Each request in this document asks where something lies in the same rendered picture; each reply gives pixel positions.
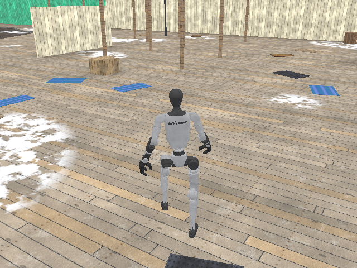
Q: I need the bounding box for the robot left forearm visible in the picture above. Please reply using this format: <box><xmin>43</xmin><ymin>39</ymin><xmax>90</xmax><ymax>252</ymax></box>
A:
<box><xmin>141</xmin><ymin>137</ymin><xmax>155</xmax><ymax>163</ymax></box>

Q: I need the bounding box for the robot right shin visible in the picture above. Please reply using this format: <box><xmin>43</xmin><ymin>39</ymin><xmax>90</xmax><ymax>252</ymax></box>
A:
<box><xmin>189</xmin><ymin>191</ymin><xmax>198</xmax><ymax>230</ymax></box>

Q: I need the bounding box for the left robot upper arm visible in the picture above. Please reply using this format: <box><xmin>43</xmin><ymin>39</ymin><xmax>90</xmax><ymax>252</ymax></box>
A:
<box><xmin>150</xmin><ymin>113</ymin><xmax>165</xmax><ymax>146</ymax></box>

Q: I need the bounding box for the robot right forearm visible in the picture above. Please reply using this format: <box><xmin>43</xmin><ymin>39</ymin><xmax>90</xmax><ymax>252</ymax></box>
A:
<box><xmin>202</xmin><ymin>132</ymin><xmax>210</xmax><ymax>147</ymax></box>

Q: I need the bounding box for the robot left hand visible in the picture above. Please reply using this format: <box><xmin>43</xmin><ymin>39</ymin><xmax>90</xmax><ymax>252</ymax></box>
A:
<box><xmin>139</xmin><ymin>161</ymin><xmax>152</xmax><ymax>176</ymax></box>

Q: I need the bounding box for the robot right hand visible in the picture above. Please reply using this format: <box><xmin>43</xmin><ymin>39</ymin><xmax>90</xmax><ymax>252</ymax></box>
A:
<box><xmin>199</xmin><ymin>145</ymin><xmax>212</xmax><ymax>154</ymax></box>

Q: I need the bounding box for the right robot upper arm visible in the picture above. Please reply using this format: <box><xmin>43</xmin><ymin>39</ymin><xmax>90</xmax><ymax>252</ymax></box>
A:
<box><xmin>189</xmin><ymin>112</ymin><xmax>206</xmax><ymax>141</ymax></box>

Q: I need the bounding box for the robot right thigh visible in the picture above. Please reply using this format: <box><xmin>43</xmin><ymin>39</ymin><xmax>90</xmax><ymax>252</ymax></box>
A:
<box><xmin>187</xmin><ymin>156</ymin><xmax>199</xmax><ymax>200</ymax></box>

